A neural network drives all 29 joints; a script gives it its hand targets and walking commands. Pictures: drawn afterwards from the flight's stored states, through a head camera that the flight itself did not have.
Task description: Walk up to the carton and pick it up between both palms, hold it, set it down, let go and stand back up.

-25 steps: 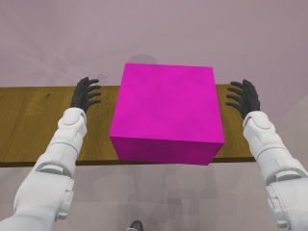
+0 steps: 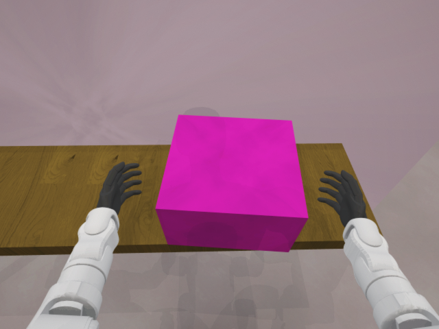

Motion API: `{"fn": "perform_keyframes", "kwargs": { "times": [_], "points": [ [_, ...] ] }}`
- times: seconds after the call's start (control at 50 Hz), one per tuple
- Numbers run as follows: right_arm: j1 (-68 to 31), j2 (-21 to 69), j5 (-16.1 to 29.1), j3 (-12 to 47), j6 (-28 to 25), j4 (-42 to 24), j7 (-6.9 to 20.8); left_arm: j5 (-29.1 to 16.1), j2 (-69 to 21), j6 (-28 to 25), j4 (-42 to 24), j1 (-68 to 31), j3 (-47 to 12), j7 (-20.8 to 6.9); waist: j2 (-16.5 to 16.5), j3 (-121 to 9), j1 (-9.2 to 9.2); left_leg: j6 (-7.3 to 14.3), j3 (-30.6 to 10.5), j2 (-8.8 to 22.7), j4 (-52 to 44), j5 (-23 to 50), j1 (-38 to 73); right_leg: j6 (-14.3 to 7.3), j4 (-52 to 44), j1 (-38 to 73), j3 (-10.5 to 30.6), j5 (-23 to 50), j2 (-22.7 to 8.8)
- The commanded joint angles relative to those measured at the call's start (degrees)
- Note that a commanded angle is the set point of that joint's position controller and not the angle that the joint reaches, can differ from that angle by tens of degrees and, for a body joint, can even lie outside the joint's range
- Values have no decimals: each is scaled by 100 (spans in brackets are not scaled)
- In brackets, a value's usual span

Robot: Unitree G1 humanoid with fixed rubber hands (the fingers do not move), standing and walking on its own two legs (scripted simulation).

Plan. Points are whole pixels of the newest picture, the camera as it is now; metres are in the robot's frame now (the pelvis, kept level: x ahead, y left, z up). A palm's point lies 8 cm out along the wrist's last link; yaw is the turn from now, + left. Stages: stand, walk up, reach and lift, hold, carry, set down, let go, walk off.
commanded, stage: set down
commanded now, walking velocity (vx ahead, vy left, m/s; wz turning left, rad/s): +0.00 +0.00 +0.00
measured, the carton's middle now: (231, 180) +0.44 +0.02 -0.03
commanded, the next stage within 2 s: let go in 1.64 s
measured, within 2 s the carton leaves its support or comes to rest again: neither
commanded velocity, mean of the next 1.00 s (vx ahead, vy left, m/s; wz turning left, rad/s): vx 0.00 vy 0.00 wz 0.00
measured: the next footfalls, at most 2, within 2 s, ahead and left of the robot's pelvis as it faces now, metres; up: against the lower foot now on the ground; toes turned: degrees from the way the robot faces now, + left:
none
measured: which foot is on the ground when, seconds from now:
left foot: down 0.00-1.00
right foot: down 0.00-1.00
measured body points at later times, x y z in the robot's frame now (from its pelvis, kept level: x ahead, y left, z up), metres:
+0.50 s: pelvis +0.01 +0.00 +0.00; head +0.04 +0.01 +0.45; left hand +0.26 +0.25 -0.02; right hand +0.27 -0.21 -0.03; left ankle +0.05 +0.13 -0.74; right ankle -0.02 -0.12 -0.74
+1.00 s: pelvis +0.03 -0.01 +0.00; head +0.03 +0.00 +0.45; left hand +0.23 +0.24 -0.05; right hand +0.24 -0.22 -0.05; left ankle +0.05 +0.13 -0.74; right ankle -0.02 -0.12 -0.74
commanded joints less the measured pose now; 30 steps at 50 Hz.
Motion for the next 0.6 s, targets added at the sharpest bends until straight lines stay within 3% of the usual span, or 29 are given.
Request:
{"fn": "perform_keyframes", "kwargs": {
  "times": [0.0,0.18,0.44,0.58],
  "points": [
    [-1429,-897,-155,-425,-511,-1208,-59,-49,982,-479,-1392,-1377,246,-21,294,-2488,-83,-122,12,-369,205,1676,2813,121,-486,-237,-55,1095,196],
    [-295,-537,-378,-405,-944,-1545,-117,-114,925,-876,-1814,-50,250,-52,308,-1969,-78,-151,-23,-408,213,1636,2680,83,-434,-12,45,1077,146],
    [991,-275,-555,-315,-1722,-1533,-36,-150,801,-1577,-1861,1362,161,-95,296,-1168,-11,-168,-40,-443,281,1261,2494,16,-327,-87,124,757,113],
    [947,-232,-871,-447,-1613,-1448,33,-245,801,-1427,-1818,1273,-77,-9,262,-810,-56,-81,-32,-346,129,421,2543,-79,-421,-374,101,-99,56]
  ]
}}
